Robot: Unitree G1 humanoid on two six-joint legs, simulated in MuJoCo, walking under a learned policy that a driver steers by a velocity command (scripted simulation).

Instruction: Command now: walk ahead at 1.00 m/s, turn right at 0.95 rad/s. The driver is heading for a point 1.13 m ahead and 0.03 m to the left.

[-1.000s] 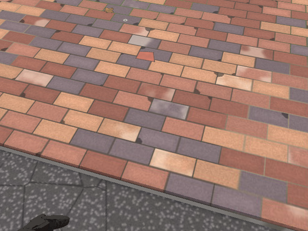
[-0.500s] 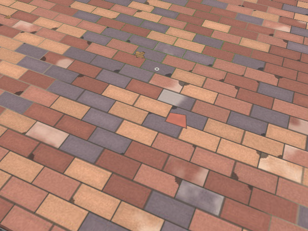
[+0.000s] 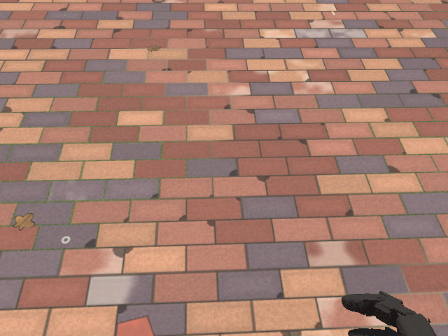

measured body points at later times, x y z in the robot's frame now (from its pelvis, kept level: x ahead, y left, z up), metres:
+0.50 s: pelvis +0.46 +0.03 +0.02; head +0.48 +0.02 +0.47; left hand +0.78 +0.15 -0.03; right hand +0.28 -0.21 -0.10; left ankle +0.37 +0.17 -0.72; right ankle +0.55 -0.13 -0.66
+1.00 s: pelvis +0.91 -0.08 +0.00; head +0.94 -0.07 +0.44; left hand +0.85 +0.21 -0.13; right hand +1.16 -0.32 -0.07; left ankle +1.13 +0.01 -0.67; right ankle +0.69 -0.17 -0.71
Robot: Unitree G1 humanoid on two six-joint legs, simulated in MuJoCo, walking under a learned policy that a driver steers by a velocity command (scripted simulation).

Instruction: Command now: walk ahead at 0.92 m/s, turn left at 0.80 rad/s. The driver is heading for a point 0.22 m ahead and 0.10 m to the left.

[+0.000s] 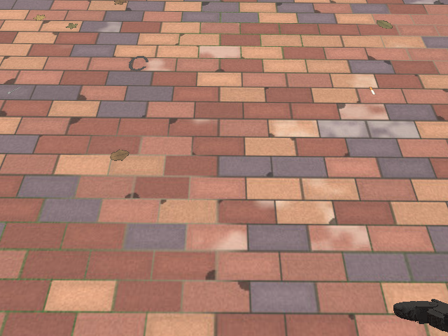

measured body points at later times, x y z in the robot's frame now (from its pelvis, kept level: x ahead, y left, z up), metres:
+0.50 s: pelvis +0.34 +0.00 +0.02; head +0.37 +0.01 +0.46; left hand +0.49 +0.27 -0.07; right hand +0.49 -0.26 -0.10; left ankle +0.25 +0.05 -0.71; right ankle +0.51 -0.09 -0.70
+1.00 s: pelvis +0.42 +0.02 +0.02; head +0.42 +0.03 +0.47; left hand +0.48 +0.28 -0.11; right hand +0.54 -0.21 -0.12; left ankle +0.37 +0.13 -0.71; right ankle +0.51 -0.09 -0.71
